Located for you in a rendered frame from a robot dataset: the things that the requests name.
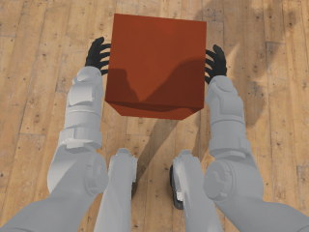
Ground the robot left thigh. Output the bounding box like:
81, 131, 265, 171
94, 153, 138, 232

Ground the robot left forearm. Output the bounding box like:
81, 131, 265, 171
47, 66, 104, 187

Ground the robot left upper arm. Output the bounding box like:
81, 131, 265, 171
0, 151, 109, 232

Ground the robot right upper arm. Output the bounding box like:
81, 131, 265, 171
203, 159, 309, 232

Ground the carton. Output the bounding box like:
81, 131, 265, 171
104, 14, 207, 121

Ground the left robot hand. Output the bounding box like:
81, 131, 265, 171
84, 37, 111, 76

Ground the robot left shin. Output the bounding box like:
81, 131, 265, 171
108, 148, 131, 169

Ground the robot right forearm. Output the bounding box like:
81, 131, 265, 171
205, 75, 261, 174

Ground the right robot hand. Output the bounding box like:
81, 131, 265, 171
205, 44, 228, 86

